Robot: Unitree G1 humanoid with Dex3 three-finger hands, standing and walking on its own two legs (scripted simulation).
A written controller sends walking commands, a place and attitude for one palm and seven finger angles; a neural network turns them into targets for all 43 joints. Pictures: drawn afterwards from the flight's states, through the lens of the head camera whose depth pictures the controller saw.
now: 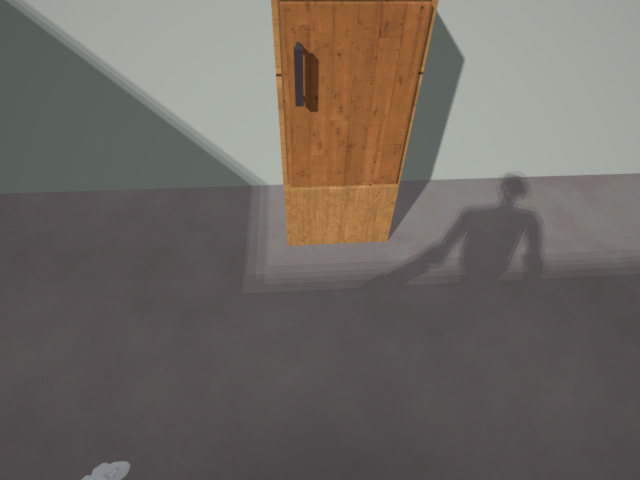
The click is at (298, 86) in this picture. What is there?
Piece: cupboard door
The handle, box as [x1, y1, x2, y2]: [294, 42, 303, 106]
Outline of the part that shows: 296,42 296,45 294,46 295,101 296,106 303,105 302,47 299,45 299,42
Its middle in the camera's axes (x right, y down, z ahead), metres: -0.06 -0.46 +1.08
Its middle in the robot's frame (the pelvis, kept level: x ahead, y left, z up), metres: +1.12 +0.12 +0.00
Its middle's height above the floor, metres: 0.77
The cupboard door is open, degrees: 0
